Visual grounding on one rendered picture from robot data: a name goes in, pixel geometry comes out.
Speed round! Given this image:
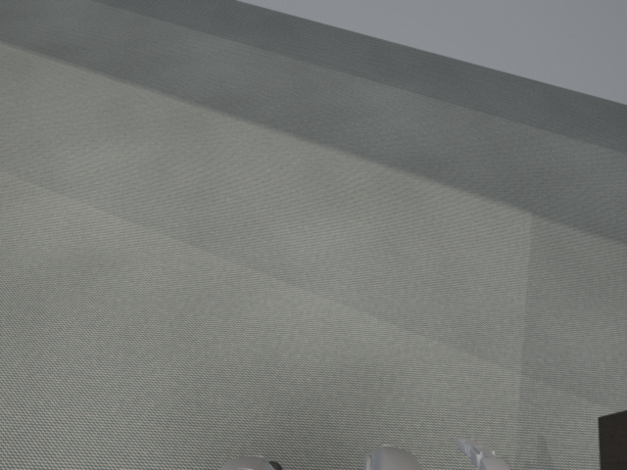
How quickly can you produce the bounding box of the right robot thigh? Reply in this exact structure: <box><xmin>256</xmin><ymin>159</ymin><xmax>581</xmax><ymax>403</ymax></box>
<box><xmin>364</xmin><ymin>446</ymin><xmax>424</xmax><ymax>470</ymax></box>

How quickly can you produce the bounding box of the cupboard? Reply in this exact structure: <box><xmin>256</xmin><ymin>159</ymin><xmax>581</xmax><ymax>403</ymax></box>
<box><xmin>599</xmin><ymin>410</ymin><xmax>627</xmax><ymax>470</ymax></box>

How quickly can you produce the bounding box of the robot right hand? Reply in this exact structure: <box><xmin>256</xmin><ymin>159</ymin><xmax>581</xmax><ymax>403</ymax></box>
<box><xmin>457</xmin><ymin>437</ymin><xmax>510</xmax><ymax>470</ymax></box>

